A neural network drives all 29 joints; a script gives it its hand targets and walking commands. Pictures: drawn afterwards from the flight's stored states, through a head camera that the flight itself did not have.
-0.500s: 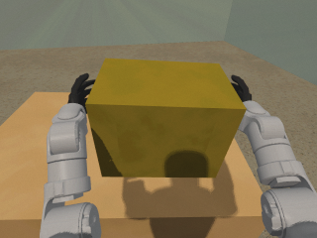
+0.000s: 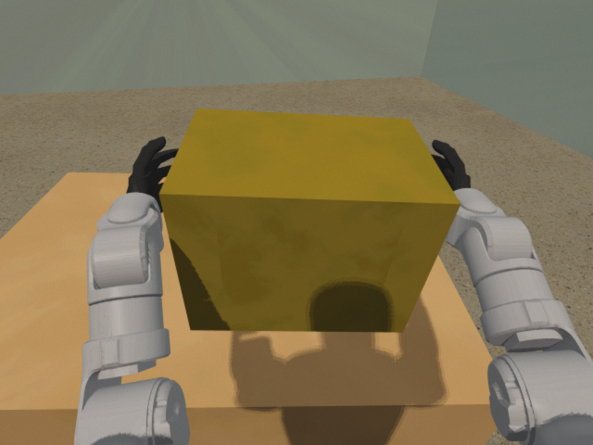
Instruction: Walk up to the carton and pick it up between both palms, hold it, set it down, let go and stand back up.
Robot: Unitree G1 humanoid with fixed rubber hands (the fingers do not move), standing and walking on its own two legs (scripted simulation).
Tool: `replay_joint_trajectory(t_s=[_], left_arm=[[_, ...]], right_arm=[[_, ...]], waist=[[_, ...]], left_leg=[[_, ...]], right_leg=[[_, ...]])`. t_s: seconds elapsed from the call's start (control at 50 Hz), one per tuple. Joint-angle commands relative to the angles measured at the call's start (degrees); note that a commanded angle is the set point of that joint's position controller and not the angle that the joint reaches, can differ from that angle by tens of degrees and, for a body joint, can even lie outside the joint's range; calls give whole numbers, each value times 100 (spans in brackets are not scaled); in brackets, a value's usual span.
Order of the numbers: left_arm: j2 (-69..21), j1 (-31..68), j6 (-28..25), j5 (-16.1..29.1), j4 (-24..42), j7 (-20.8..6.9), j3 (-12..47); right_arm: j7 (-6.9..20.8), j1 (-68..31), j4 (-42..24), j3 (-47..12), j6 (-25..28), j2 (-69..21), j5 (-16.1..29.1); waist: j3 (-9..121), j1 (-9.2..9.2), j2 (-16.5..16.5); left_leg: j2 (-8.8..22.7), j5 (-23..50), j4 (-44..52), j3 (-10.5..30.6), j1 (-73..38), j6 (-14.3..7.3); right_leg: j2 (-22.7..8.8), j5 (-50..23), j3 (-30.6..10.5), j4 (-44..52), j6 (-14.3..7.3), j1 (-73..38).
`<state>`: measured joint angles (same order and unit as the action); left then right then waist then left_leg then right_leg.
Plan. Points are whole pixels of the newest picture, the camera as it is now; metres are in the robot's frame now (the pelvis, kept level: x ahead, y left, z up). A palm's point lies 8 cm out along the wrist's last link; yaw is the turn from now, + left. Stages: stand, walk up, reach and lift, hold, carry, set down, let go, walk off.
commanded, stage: hold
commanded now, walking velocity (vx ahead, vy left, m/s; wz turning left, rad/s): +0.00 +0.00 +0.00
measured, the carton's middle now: (301, 222) +0.38 +0.01 +0.18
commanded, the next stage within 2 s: none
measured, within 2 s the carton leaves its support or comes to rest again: neither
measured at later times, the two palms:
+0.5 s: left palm (148, 199) +0.35 +0.20 +0.23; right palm (452, 196) +0.36 -0.19 +0.23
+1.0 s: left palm (146, 200) +0.35 +0.20 +0.23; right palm (451, 198) +0.36 -0.19 +0.23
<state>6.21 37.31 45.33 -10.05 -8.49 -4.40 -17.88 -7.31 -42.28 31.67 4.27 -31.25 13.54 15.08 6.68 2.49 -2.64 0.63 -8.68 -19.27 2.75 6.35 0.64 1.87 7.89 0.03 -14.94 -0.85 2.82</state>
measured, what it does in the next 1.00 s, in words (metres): stands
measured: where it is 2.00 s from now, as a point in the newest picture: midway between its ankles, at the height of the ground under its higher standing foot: outside the picture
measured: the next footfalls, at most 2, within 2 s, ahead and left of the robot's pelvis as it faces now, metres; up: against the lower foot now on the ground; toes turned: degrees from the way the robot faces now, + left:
none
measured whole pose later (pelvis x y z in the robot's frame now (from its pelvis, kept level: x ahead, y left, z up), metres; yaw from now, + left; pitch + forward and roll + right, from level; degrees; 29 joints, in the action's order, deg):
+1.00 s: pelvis +0.00 +0.00 +0.00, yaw +0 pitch -4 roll -1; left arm 6.4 37.3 45.4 -10.1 -8.8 -4.4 -17.6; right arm -7.4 -42.3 31.8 4.3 -31.4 13.6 15.3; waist 6.7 2.6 -2.7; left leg 0.5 -8.7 -19.4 2.6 6.6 0.5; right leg 1.8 7.9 -0.2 -15.0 -0.7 3.0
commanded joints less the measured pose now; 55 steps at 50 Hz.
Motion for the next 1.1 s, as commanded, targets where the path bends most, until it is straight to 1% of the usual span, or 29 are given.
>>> replay_joint_trajectory(t_s=[0.0, 0.04, 0.08, 0.14, 0.18, 0.2, 0.22, 0.26, 0.28, 0.3, 0.32, 0.36, 0.42, 0.44, 0.46, 0.48, 0.5, 0.56, 0.58, 0.62, 0.64, 0.66, 0.7, 0.72, 0.76, 0.78, 0.86, 1.02, 1.08], left_arm=[[-2876, 3835, -249, 970, 626, -783, 2354], [-2869, 3904, -250, 938, 543, -774, 2326], [-2873, 3817, -268, 988, 596, -766, 2338], [-2925, 3923, -308, 1088, 708, -738, 2442], [-2883, 3918, -298, 990, 622, -727, 2337], [-2897, 3900, -295, 1025, 586, -730, 2392], [-2907, 3923, -307, 1018, 630, -734, 2370], [-2922, 3872, -306, 1035, 736, -732, 2382], [-2902, 3850, -308, 1039, 714, -721, 2383], [-2913, 3867, -306, 1033, 693, -717, 2393], [-2821, 3740, -285, 1016, 624, -728, 2341], [-2804, 3769, -292, 1005, 775, -762, 2336], [-2852, 3710, -269, 1000, 671, -775, 2351], [-2816, 3706, -260, 962, 522, -782, 2320], [-2803, 3756, -254, 977, 657, -793, 2345], [-2785, 3696, -249, 954, 608, -800, 2301], [-2774, 3690, -252, 948, 718, -802, 2291], [-2812, 3725, -269, 1040, 867, -797, 2400], [-2806, 3757, -273, 1025, 802, -791, 2387], [-2814, 3832, -276, 1022, 808, -786, 2404], [-2894, 3778, -282, 1102, 888, -777, 2522], [-2816, 3793, -275, 1035, 775, -778, 2417], [-2813, 3715, -263, 1027, 677, -793, 2409], [-2818, 3667, -262, 1028, 761, -793, 2408], [-2796, 3805, -275, 991, 847, -783, 2418], [-2774, 3755, -253, 929, 664, -784, 2314], [-2869, 3744, -251, 1004, 733, -782, 2436], [-2864, 3856, -282, 1005, 539, -742, 2341], [-2944, 3892, -291, 1026, 642, -720, 2415]], right_arm=[[978, -4905, -1949, -1607, 360, -3002, 777], [997, -4977, -1894, -1595, 373, -2980, 774], [992, -4965, -2020, -1705, 379, -3042, 813], [975, -4988, -2091, -1681, 414, -3073, 808], [988, -4992, -1955, -1684, 398, -3054, 811], [998, -4992, -1987, -1648, 410, -3029, 791], [1001, -5005, -2009, -1707, 416, -3064, 813], [980, -4948, -2081, -1742, 411, -3075, 848], [990, -5013, -2144, -1732, 426, -3079, 871], [970, -4997, -2115, -1731, 422, -3071, 858], [963, -4958, -2146, -1774, 407, -3079, 863], [940, -4863, -2167, -1767, 394, -3069, 867], [931, -4844, -2097, -1715, 377, -3013, 835], [935, -4934, -2078, -1675, 377, -3006, 820], [932, -4807, -2009, -1703, 357, -3033, 831], [938, -4923, -2121, -1733, 381, -3055, 845], [928, -4850, -2103, -1755, 366, -3029, 857], [906, -4906, -2326, -1804, 379, -3104, 906], [902, -4844, -2175, -1759, 358, -3050, 877], [900, -4895, -2178, -1742, 364, -3081, 861], [904, -4865, -2287, -1753, 378, -3040, 871], [905, -4823, -2108, -1703, 344, -3051, 859], [913, -4910, -2214, -1703, 368, -3077, 817], [907, -4770, -2182, -1710, 359, -3021, 841], [919, -4795, -2107, -1718, 336, -3010, 843], [943, -4843, -2026, -1739, 332, -3024, 854], [943, -4878, -2164, -1692, 363, -2999, 838], [999, -4981, -1981, -1663, 384, -3046, 782], [1012, -4923, -1948, -1687, 381, -3005, 832]], waist=[[1543, 73, 456], [1536, 52, 459], [1662, 19, 412], [1773, 84, 427], [1689, 20, 447], [1703, 58, 457], [1717, -2, 419], [1792, 13, 438], [1821, -32, 452], [1806, 24, 455], [1740, 1, 353], [1816, 30, 360], [1654, 65, 416], [1571, 29, 405], [1597, 75, 375], [1597, 3, 357], [1632, 2, 379], [1807, 61, 355], [1727, 71, 387], [1686, 65, 401], [1788, 113, 432], [1610, 99, 475], [1672, 64, 373], [1676, 103, 425], [1641, 64, 489], [1561, -3, 425], [1728, 78, 441], [1635, 12, 383], [1669, 29, 499]], left_leg=[[-235, 1023, 253, -276, -329, 77], [-212, 878, 282, -264, -312, 65], [-219, 1058, 252, -268, -355, 58], [-235, 1157, 218, -262, -422, 68], [-228, 1112, 235, -268, -421, 71], [-213, 1049, 240, -268, -404, 77], [-224, 1030, 253, -268, -416, 67], [-242, 1156, 218, -273, -456, 66], [-246, 1143, 218, -284, -419, 48], [-252, 1185, 202, -282, -418, 60], [-262, 1169, 211, -292, -440, 27], [-266, 1220, 189, -283, -453, 34], [-252, 1265, 198, -284, -448, 64], [-253, 1148, 212, -292, -397, 44], [-238, 1172, 204, -282, -418, 64], [-243, 1184, 226, -294, -398, 38], [-258, 1259, 202, -287, -433, 22], [-269, 1471, 134, -283, -500, 46], [-260, 1428, 146, -275, -485, 73], [-252, 1372, 160, -266, -464, 74], [-241, 1362, 147, -257, -511, 102], [-248, 1262, 183, -270, -478, 75], [-253, 1249, 177, -285, -427, 53], [-256, 1289, 163, -279, -466, 61], [-245, 1237, 197, -273, -444, 82], [-234, 1137, 231, -277, -407, 52], [-211, 1207, 208, -255, -447, 80], [-219, 1007, 245, -276, -349, 44], [-209, 1114, 222, -258, -425, 79]], right_leg=[[118, -679, 26, 173, 36, -364], [107, -539, 11, 175, 27, -350], [123, -731, 13, 157, 37, -422], [117, -860, 16, 155, 47, -411], [117, -723, 25, 167, 48, -378], [118, -691, 15, 175, 39, -347], [117, -675, 32, 166, 44, -371], [132, -806, 19, 152, 56, -425], [124, -789, 15, 156, 60, -407], [130, -863, 27, 144, 65, -439], [115, -900, 1, 169, 92, -455], [108, -969, 4, 141, 99, -496], [124, -960, 12, 156, 72, -436], [111, -851, 4, 171, 73, -368], [106, -893, 9, 157, 78, -428], [111, -874, 23, 164, 77, -423], [105, -959, -4, 169, 84, -477], [115, -1225, 13, 111, 110, -569], [136, -1108, 15, 134, 93, -484], [118, -1041, 22, 149, 90, -451], [132, -1054, 24, 130, 79, -465], [106, -976, 1, 167, 73, -402], [111, -976, 15, 150, 86, -437], [100, -1041, 0, 144, 87, -477], [101, -911, 13, 156, 68, -413], [113, -777, 16, 182, 67, -415], [125, -831, 34, 150, 51, -397], [113, -644, 29, 176, 44, -339], [126, -730, 21, 160, 39, -317]])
